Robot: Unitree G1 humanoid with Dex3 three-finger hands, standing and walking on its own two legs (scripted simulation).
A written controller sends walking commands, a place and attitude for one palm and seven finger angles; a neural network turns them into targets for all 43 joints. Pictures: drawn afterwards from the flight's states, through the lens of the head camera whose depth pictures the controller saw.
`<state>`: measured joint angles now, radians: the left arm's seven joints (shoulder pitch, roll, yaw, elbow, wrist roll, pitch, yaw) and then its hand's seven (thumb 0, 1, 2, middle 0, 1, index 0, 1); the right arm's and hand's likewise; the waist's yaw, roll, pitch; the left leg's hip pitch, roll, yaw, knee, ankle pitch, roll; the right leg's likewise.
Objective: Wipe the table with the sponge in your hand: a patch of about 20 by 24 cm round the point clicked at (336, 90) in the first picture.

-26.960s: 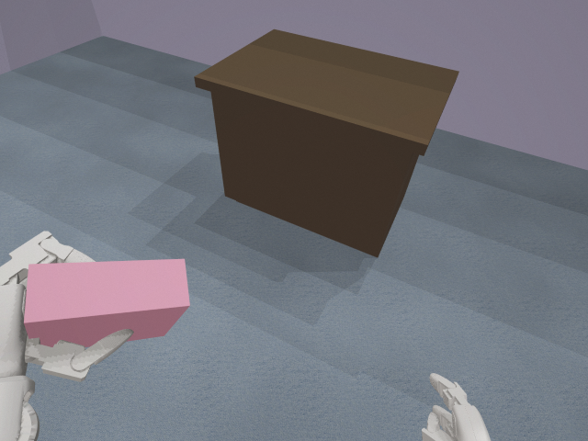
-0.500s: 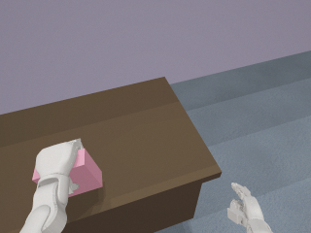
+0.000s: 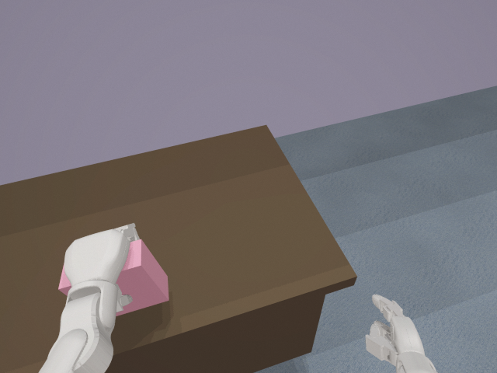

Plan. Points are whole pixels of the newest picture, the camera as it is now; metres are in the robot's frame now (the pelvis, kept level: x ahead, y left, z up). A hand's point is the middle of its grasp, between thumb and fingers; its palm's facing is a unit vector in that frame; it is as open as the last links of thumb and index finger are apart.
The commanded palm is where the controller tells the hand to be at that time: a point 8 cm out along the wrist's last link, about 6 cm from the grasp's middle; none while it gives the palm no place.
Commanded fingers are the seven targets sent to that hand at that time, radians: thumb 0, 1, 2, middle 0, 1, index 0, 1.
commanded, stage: move the sponge above the wiping area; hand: left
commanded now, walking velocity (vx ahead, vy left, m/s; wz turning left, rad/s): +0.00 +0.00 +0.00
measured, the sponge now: (125, 287) +0.23 +0.27 -0.01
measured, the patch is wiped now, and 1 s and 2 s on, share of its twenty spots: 0.00 0.00 0.15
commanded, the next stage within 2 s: lower the sponge onto the table in 0.50 s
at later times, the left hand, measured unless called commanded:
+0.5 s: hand (107, 270) +0.23 +0.29 +0.04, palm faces -0.03 -0.10 -0.99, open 9.5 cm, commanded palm +0.22 +0.28 +0.10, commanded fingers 0.00 0.10 1.30 -1.20 -1.60 -1.20 -1.60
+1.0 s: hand (112, 277) +0.23 +0.28 +0.03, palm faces -0.08 -0.12 -0.99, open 9.5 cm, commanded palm +0.21 +0.28 +0.10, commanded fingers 0.00 0.10 1.30 -1.20 -1.60 -1.20 -1.60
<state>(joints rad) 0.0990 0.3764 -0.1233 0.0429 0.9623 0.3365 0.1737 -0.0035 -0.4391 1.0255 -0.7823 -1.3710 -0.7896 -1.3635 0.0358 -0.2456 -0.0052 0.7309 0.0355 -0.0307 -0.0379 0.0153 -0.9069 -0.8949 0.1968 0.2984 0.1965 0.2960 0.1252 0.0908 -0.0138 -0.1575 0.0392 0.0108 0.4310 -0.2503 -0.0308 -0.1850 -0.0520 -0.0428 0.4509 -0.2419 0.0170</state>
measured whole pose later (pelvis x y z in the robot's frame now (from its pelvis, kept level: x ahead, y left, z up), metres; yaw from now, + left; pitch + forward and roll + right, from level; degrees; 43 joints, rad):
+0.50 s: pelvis +0.00 +0.00 +0.00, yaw +0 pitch -1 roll +0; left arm 0.09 0.42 -0.07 0.08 0.94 0.30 0.12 0.00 -0.44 1.03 -0.78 -1.37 -0.79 -1.37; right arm 0.05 -0.27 -0.01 0.73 0.04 -0.04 -0.05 0.02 -0.91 -0.89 0.20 0.30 0.20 0.30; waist 0.12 0.09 0.00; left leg -0.15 0.04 0.01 0.42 -0.24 -0.03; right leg -0.18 -0.05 -0.04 0.43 -0.23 0.02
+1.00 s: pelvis +0.00 +0.01 +0.00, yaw +0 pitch -1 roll +0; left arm 0.09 0.39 -0.13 0.07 0.96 0.34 0.11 0.00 -0.44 1.03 -0.78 -1.37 -0.79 -1.37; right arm 0.03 -0.25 0.00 0.72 0.03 -0.03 -0.04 0.02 -0.91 -0.89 0.20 0.30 0.20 0.30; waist 0.13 0.08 0.00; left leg -0.16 0.03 0.01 0.42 -0.25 -0.02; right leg -0.18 -0.06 -0.05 0.43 -0.23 0.03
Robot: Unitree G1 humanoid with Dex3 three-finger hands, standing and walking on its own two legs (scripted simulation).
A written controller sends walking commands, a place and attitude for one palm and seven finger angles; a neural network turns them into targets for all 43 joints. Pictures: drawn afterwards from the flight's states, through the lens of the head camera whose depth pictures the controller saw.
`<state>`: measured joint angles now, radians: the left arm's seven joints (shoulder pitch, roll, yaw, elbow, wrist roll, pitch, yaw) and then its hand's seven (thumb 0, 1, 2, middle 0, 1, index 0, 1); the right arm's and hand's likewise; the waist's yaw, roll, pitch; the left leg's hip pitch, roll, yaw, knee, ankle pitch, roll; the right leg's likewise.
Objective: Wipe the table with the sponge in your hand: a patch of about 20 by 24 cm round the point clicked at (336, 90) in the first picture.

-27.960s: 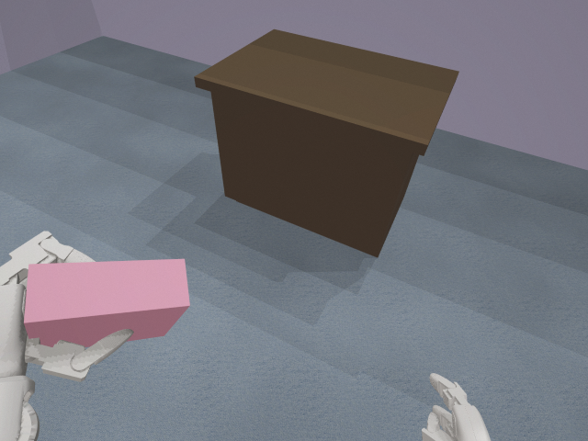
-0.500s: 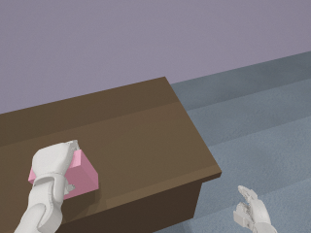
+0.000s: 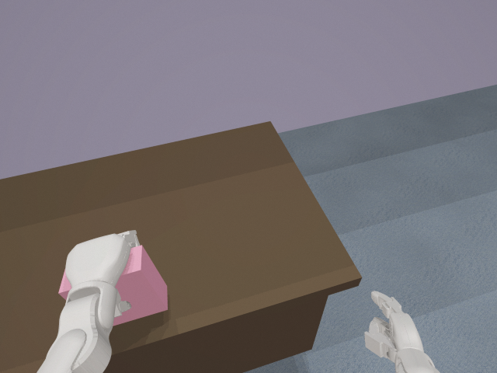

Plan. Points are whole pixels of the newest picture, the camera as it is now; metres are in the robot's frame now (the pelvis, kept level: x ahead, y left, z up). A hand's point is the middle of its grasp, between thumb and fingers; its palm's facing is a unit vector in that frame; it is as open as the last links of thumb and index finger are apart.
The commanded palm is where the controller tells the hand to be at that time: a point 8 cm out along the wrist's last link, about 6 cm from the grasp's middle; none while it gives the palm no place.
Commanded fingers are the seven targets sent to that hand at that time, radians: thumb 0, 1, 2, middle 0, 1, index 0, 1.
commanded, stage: lower the sponge onto the table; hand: left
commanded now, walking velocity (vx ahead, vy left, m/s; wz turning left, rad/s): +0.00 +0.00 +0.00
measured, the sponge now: (125, 295) +0.22 +0.27 -0.03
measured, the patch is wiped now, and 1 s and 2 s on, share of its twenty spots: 0.00 0.15 0.40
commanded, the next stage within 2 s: wipe forward along the first lane in 0.80 s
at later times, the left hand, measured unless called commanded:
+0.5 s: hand (118, 287) +0.22 +0.27 +0.00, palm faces -0.11 -0.10 -0.99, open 9.5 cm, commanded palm +0.21 +0.27 +0.07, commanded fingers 0.00 0.10 1.30 -1.20 -1.60 -1.20 -1.60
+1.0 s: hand (122, 279) +0.24 +0.28 +0.00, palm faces -0.08 -0.08 -0.99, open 9.5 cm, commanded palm +0.23 +0.28 +0.05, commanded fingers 0.00 0.10 1.30 -1.20 -1.60 -1.20 -1.60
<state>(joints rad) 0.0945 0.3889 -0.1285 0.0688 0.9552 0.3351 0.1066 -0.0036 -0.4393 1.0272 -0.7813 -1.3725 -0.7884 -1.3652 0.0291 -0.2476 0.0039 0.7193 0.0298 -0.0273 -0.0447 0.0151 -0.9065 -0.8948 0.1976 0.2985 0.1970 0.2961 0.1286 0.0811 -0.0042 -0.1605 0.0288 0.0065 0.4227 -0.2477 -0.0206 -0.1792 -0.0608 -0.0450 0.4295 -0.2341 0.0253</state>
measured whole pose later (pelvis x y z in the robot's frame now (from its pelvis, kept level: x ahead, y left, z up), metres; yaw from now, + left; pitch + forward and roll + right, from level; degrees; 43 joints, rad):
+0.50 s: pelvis +0.00 -0.01 +0.00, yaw +0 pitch +0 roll +0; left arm 0.11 0.39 -0.10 0.16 0.98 0.26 0.16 0.00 -0.44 1.03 -0.78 -1.37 -0.79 -1.36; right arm 0.06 -0.26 -0.02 0.74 0.03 -0.03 -0.05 0.01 -0.91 -0.89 0.20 0.30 0.20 0.30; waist 0.12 0.07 -0.01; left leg -0.20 0.04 0.00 0.46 -0.26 -0.03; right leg -0.22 -0.05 -0.04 0.47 -0.25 0.02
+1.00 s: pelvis -0.01 -0.01 -0.01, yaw +0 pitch +2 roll +0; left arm 0.02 0.36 -0.10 0.28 0.99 0.29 0.22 -0.01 -0.45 1.04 -0.78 -1.37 -0.79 -1.36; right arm 0.07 -0.26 -0.02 0.74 0.04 -0.01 -0.05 0.01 -0.91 -0.89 0.20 0.30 0.20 0.30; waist 0.11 0.06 -0.04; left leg -0.26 0.04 0.01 0.50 -0.27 -0.03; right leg -0.28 -0.05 -0.04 0.51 -0.26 0.02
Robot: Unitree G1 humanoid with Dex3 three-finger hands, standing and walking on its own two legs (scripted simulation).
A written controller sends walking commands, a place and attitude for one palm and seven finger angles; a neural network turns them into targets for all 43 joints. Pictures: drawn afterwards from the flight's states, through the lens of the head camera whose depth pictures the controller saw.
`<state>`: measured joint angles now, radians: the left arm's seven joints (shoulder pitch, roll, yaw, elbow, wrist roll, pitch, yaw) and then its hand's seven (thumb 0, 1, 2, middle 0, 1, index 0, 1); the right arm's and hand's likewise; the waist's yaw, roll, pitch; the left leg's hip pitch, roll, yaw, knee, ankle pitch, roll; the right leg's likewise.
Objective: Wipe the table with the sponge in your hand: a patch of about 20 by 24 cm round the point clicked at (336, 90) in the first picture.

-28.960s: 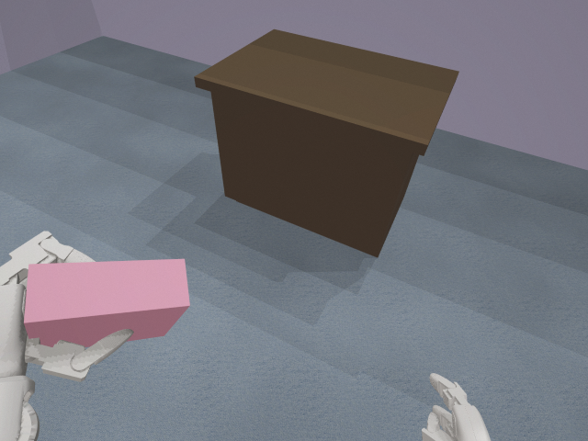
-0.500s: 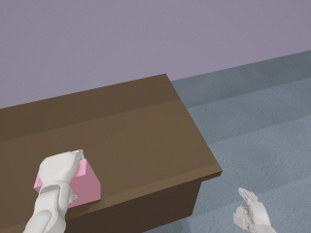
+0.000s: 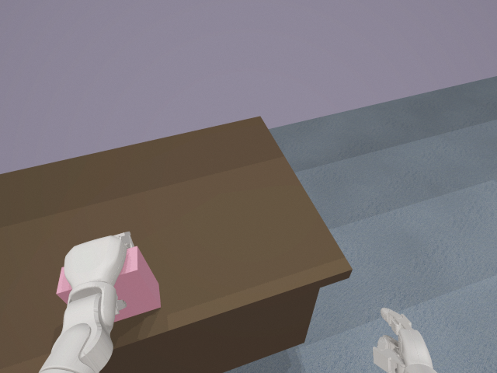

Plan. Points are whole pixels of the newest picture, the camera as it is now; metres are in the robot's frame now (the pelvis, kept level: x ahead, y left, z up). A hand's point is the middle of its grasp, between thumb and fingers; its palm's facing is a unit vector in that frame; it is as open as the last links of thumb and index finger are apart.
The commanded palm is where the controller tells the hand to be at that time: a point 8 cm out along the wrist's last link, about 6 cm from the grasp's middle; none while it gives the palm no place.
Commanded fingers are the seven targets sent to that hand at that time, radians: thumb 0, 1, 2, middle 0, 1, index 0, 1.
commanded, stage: wipe forward along the first lane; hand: left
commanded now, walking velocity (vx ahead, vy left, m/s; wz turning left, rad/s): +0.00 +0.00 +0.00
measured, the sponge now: (119, 294) +0.23 +0.29 -0.05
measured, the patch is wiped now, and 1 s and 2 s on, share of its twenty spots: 0.15 0.40 0.60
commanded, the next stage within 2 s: slide across to the middle lane in 1.52 s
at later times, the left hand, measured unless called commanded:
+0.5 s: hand (112, 250) +0.29 +0.31 +0.00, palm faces -0.11 -0.02 -0.99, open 9.6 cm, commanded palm +0.28 +0.30 +0.04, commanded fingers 0.00 0.10 1.30 -1.20 -1.60 -1.20 -1.60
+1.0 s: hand (113, 227) +0.34 +0.34 +0.00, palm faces -0.14 +0.01 -0.99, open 9.6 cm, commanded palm +0.33 +0.33 +0.03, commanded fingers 0.00 0.10 1.30 -1.20 -1.60 -1.20 -1.60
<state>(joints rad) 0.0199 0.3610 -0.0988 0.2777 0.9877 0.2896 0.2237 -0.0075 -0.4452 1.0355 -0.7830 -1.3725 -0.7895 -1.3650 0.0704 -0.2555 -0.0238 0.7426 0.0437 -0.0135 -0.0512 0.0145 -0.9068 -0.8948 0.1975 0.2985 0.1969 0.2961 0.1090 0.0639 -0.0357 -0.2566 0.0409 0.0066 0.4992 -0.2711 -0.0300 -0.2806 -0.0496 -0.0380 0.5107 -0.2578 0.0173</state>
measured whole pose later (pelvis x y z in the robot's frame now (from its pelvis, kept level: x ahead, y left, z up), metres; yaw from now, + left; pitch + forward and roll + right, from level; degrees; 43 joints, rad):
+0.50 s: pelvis -0.01 +0.00 -0.01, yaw +0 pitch +7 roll +0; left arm -0.22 0.41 -0.04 0.55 1.01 0.22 0.23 0.01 -0.49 1.10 -0.79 -1.36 -0.80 -1.36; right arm 0.14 -0.28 -0.04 0.76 0.05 0.02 -0.06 0.01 -0.91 -0.89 0.20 0.30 0.20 0.30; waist 0.07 0.06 -0.07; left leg -0.41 0.04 0.00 0.58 -0.29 -0.03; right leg -0.43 -0.05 -0.04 0.58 -0.27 0.02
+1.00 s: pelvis -0.02 +0.00 -0.02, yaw +0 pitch +11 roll +0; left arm -0.49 0.50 0.02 0.89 1.03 0.13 0.26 0.01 -0.53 1.14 -0.80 -1.36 -0.81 -1.37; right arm 0.20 -0.28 -0.04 0.77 0.05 0.04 -0.05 0.01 -0.91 -0.89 0.20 0.30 0.20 0.30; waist 0.02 0.04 -0.10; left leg -0.55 0.05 0.00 0.65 -0.30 -0.03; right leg -0.56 -0.04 -0.04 0.64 -0.27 0.02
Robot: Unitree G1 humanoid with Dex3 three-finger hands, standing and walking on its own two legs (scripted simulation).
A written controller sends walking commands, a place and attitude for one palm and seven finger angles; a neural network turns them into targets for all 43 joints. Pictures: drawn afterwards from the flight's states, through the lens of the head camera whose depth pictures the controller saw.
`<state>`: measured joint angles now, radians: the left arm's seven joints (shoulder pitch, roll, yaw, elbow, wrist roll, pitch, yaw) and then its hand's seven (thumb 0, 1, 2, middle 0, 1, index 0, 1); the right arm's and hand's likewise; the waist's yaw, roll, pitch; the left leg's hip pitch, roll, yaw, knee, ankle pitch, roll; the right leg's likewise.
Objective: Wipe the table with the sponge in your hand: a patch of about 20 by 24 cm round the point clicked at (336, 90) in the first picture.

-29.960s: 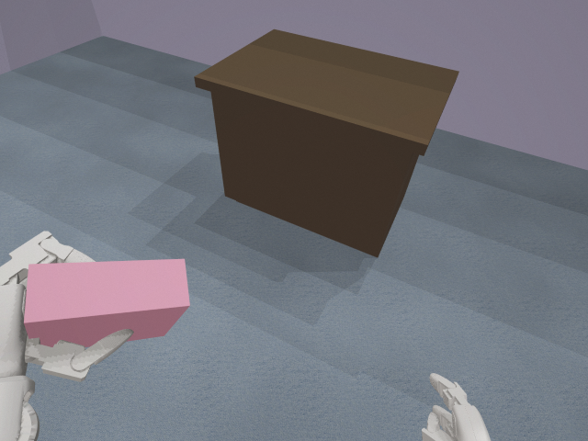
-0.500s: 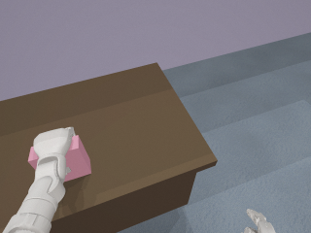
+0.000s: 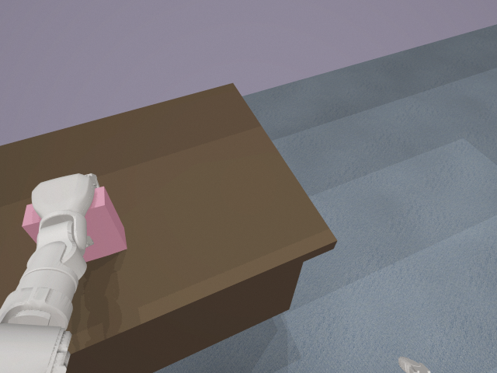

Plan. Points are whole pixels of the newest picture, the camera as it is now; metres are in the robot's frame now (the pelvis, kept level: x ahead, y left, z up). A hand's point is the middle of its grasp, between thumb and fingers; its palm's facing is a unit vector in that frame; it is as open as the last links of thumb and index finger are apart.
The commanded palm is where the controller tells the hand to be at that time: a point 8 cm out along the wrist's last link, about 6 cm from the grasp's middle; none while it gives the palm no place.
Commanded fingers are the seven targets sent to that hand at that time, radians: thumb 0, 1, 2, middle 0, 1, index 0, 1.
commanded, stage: wipe forward along the first lane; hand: left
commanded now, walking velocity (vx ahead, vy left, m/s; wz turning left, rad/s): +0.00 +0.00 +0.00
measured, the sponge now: (85, 236) +0.34 +0.34 -0.03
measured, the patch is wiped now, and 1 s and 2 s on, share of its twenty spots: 0.40 0.60 0.60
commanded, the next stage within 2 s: slide across to the middle lane in 0.52 s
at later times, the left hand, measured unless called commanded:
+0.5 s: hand (71, 194) +0.40 +0.37 +0.02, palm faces -0.16 +0.02 -0.99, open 9.6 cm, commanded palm +0.40 +0.35 +0.05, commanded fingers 0.00 0.10 1.30 -1.20 -1.60 -1.20 -1.60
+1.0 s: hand (90, 179) +0.44 +0.34 +0.02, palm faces -0.12 +0.01 -0.99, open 9.6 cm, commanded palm +0.43 +0.31 +0.07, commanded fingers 0.00 0.10 1.30 -1.20 -1.60 -1.20 -1.60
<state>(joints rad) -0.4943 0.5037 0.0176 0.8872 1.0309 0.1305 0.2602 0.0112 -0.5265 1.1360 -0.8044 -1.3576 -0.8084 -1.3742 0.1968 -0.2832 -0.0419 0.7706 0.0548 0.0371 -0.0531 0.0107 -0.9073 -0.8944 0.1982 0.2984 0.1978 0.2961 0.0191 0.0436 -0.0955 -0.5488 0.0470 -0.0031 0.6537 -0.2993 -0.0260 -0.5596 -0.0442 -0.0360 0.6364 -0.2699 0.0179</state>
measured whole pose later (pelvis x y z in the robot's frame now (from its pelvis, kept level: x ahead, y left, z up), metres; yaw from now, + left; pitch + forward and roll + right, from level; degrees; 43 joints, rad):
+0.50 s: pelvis +0.00 +0.01 -0.01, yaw -1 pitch +15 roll -1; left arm -0.67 0.62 0.07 1.09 1.06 0.06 0.27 0.01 -0.53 1.14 -0.81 -1.36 -0.81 -1.38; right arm 0.26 -0.29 -0.05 0.79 0.05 0.05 -0.03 0.01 -0.91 -0.89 0.20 0.30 0.20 0.30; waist -0.03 0.03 -0.11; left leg -0.66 0.05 0.00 0.70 -0.32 -0.01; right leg -0.65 -0.04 -0.03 0.64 -0.26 0.03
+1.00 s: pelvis +0.02 +0.02 +0.00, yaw +0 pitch +15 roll -2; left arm -0.72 0.54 -0.03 1.07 1.02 0.14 0.29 0.01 -0.51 1.14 -0.78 -1.39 -0.79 -1.41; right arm 0.25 -0.26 -0.05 0.81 0.06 0.06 -0.02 0.01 -0.91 -0.89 0.20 0.30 0.20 0.30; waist -0.03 0.04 -0.11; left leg -0.61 0.04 0.00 0.68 -0.33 0.00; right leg -0.59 -0.05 -0.03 0.60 -0.27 0.03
